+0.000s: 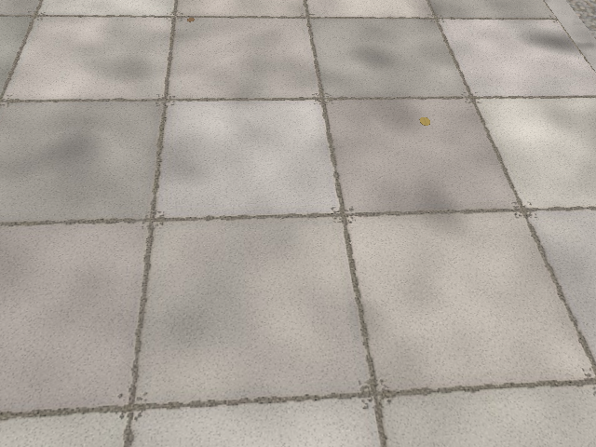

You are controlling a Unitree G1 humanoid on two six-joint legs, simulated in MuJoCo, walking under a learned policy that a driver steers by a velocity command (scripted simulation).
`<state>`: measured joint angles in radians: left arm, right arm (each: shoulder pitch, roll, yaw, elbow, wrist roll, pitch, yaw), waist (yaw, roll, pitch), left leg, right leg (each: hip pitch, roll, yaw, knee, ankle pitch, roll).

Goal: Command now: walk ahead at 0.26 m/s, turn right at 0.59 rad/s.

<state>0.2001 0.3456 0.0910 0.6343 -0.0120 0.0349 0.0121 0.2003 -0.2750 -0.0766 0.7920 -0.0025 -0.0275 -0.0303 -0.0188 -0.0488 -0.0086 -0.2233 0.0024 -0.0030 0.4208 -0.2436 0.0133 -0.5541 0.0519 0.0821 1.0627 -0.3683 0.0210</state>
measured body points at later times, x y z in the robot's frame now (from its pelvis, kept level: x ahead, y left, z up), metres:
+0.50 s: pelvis +0.16 -0.10 +0.00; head +0.18 -0.12 +0.45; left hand +0.31 +0.14 -0.09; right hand +0.22 -0.40 -0.12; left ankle +0.18 +0.05 -0.66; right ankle +0.12 -0.19 -0.74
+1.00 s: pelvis +0.45 -0.11 -0.01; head +0.48 -0.11 +0.44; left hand +0.60 +0.14 -0.12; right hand +0.50 -0.40 -0.12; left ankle +0.51 -0.04 -0.74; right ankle +0.36 -0.25 -0.66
